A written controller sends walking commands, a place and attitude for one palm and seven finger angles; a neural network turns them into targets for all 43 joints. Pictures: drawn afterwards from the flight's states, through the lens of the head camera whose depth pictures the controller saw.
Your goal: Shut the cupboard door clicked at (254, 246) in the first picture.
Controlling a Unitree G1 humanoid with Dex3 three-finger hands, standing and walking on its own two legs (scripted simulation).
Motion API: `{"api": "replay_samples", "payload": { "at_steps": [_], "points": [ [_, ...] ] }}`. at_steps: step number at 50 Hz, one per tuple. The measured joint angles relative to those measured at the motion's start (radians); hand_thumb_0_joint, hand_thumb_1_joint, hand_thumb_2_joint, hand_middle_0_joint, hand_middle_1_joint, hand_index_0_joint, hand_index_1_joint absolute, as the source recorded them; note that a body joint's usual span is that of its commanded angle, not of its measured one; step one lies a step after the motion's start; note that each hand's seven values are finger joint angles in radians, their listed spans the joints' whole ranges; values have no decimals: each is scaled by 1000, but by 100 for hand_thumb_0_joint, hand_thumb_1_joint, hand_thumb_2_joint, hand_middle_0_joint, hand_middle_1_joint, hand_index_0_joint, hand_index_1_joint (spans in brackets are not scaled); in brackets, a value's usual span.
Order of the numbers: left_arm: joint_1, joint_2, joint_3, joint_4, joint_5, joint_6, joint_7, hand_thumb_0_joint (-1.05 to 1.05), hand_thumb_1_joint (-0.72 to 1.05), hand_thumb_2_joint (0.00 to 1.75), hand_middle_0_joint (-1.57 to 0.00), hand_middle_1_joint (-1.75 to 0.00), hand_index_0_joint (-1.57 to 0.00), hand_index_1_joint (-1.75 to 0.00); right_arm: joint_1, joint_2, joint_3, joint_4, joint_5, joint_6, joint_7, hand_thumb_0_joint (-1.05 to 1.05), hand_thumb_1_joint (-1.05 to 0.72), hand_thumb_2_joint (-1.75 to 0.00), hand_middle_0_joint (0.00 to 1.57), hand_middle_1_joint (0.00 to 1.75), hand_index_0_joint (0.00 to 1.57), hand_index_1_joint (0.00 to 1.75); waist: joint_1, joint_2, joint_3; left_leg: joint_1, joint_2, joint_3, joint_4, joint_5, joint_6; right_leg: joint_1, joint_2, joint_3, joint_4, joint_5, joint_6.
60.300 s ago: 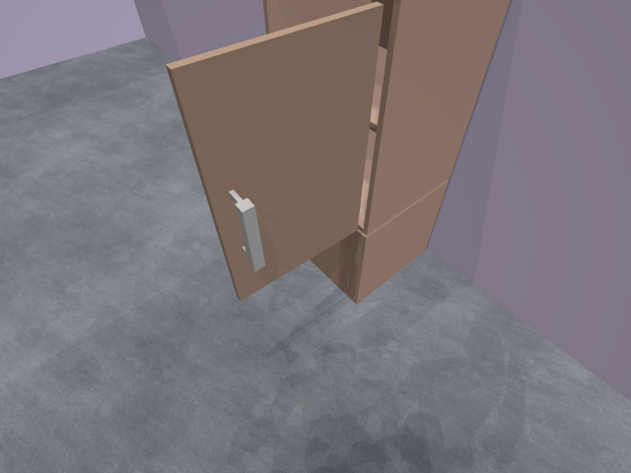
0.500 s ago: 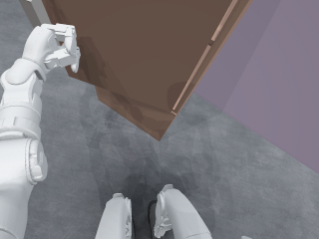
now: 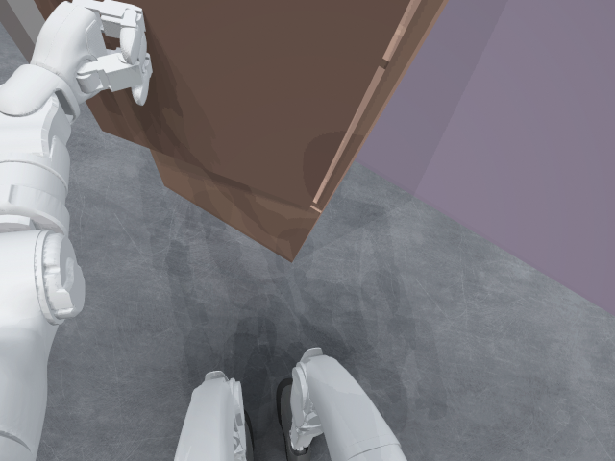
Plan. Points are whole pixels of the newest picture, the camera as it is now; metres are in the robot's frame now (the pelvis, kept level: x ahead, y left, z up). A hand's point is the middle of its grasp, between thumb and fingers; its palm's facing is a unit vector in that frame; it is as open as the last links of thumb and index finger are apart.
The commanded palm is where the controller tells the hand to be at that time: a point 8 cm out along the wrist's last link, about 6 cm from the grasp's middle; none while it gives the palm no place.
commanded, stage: push the door shut along its arc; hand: left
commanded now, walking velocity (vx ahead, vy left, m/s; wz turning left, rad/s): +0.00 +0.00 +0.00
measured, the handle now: (45, 24) +0.62 +0.23 +0.06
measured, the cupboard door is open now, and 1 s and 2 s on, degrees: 12 5 5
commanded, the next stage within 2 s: pull the fist back off the door in 0.14 s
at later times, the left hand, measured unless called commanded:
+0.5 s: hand (170, 57) +0.58 +0.10 +0.06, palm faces +0.00 -1.00 -0.03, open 3.0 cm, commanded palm +0.56 +0.12 +0.06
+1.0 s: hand (160, 116) +0.50 +0.11 +0.06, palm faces -0.01 -1.00 -0.01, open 3.1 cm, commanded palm +0.47 +0.15 +0.06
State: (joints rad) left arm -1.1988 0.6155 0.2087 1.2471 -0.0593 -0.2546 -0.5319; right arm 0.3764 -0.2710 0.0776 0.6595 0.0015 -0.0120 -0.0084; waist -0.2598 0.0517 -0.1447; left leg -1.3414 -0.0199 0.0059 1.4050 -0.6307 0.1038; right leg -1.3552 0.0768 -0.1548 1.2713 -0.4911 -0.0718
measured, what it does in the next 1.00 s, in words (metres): stands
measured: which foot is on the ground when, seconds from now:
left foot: down 0.00-1.00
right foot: down 0.00-1.00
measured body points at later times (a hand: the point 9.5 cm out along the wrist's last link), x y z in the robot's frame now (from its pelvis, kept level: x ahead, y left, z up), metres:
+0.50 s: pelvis +0.00 -0.01 +0.00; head +0.19 +0.03 +0.40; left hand +0.58 +0.15 +0.06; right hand -0.03 -0.25 -0.10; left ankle +0.00 +0.05 -0.59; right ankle +0.05 -0.09 -0.59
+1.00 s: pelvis +0.00 -0.02 +0.03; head +0.16 +0.01 +0.45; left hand +0.50 +0.17 +0.06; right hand +0.02 -0.29 -0.08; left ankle +0.00 +0.05 -0.59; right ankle +0.05 -0.09 -0.59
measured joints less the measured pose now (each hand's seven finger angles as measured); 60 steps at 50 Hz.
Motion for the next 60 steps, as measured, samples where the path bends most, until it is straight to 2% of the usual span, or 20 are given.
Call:
{"api": "replay_samples", "payload": {
  "at_steps": [13,14,16,18,20,21,23,25,27,32,36,40,45,53,60],
  "points": [
    [-97,2,-79,23,4,63,8,0,93,95,-130,-150,-131,-150,-36,-11,-10,36,-13,-34,-6,0,-90,-90,21,30,21,30,-14,-12,-7,-42,-3,-19,28,-4,-7,-34,-5,-21,21,-7,-11],
    [-102,-13,-55,27,0,70,32,1,92,95,-130,-150,-131,-150,-33,-12,-12,29,-19,-35,-5,0,-90,-90,21,30,21,30,-11,-9,-7,-45,-3,-21,30,-4,-8,-36,-5,-23,22,-7,-11],
    [-103,-58,8,36,-13,66,152,2,88,93,-130,-150,-130,-150,-20,-13,-14,4,-34,-37,11,0,-91,-90,21,30,21,30,-4,-3,-5,-50,-3,-24,28,-1,-10,-38,-5,-25,17,-3,-9],
    [-92,-107,60,28,-12,36,306,2,84,92,-130,-150,-130,-150,-7,-7,-16,-20,-55,-37,40,0,-91,-90,21,30,20,30,-2,-1,-3,-50,-4,-21,19,6,-12,-40,-6,-22,9,3,-7],
    [-65,-146,83,5,22,-23,448,2,82,90,-130,-150,-130,-150,3,2,-20,-36,-77,-34,75,0,-91,-90,21,30,20,30,-5,3,-2,-50,-4,-18,8,14,-14,-41,-6,-18,0,11,-6],
    [-50,-158,87,-2,48,-58,497,1,82,90,-130,-150,-130,-150,7,8,-21,-40,-84,-30,92,0,-91,-90,21,30,20,30,-8,5,-1,-48,-4,-16,3,17,-15,-40,-6,-15,-4,14,-5],
    [-20,-168,83,-8,96,-113,549,1,84,90,-130,-150,-129,-150,14,21,-23,-41,-89,-15,119,0,-91,-90,21,30,20,30,-13,9,0,-40,-3,-11,-9,22,-16,-34,-4,-10,-12,19,-5],
    [1,-168,81,6,122,-139,552,1,86,91,-130,-150,-129,-150,22,31,-20,-35,-85,4,134,0,-91,-90,21,30,20,30,-16,12,3,-24,0,-5,-20,25,-14,-22,-1,-3,-21,23,-6],
    [16,-164,94,30,126,-141,533,1,88,91,-130,-150,-129,-150,34,36,-13,-31,-77,22,137,0,-91,-90,21,30,21,30,-20,15,4,-6,2,1,-34,28,-13,-8,2,4,-30,27,-7],
    [70,-158,151,46,87,-154,501,1,89,90,-130,-150,-129,-150,72,35,-8,-32,-61,40,132,0,-91,-90,21,30,21,30,-22,19,2,41,8,18,-69,35,-15,28,10,24,-53,34,-10],
    [128,-158,154,19,69,-197,484,2,90,90,-130,-150,-129,-150,90,26,-18,-31,-53,45,129,0,-91,-90,21,30,21,30,-8,17,2,76,9,29,-92,38,-17,55,13,37,-66,36,-12],
    [196,-184,132,-28,36,-214,459,2,90,90,-130,-150,-129,-150,89,16,-35,-28,-43,57,124,0,-91,-90,21,30,20,30,18,11,-1,107,5,33,-113,43,-20,82,11,44,-77,36,-13],
    [277,-245,91,-70,3,-232,449,2,90,90,-130,-150,-129,-150,54,2,-53,-30,-33,66,114,0,-91,-90,21,30,20,30,52,-5,-5,145,-4,29,-136,52,-23,119,4,43,-92,36,-15],
    [359,-311,35,-121,1,-297,463,2,90,90,-130,-150,-130,-150,-40,-11,-78,-49,-28,62,99,0,-91,-90,20,30,20,30,82,-23,-20,174,-14,22,-136,51,-27,150,-6,36,-85,27,-18],
    [347,-327,-1,-79,5,-305,477,2,90,90,-130,-150,-130,-150,-100,-1,-70,-60,-22,62,90,0,-91,-90,20,30,20,30,95,-24,-23,181,-23,17,-127,51,-27,159,-15,31,-72,21,-18]
  ]
}}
